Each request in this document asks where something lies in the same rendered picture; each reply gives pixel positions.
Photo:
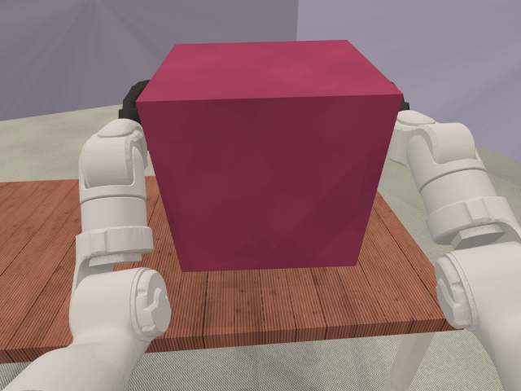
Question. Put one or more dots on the robot left forearm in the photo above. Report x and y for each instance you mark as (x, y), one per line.
(113, 201)

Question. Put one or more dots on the right robot hand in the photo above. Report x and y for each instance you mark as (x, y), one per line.
(404, 105)

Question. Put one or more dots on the carton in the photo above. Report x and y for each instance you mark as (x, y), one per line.
(268, 155)

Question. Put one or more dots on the right robot upper arm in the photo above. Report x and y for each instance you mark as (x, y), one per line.
(479, 289)

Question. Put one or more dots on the left robot upper arm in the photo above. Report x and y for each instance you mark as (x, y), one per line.
(114, 318)

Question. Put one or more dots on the left robot hand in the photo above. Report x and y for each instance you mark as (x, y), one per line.
(129, 109)

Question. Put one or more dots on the robot right forearm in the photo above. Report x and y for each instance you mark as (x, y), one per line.
(463, 208)

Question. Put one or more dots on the table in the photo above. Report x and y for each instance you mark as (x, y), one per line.
(391, 290)

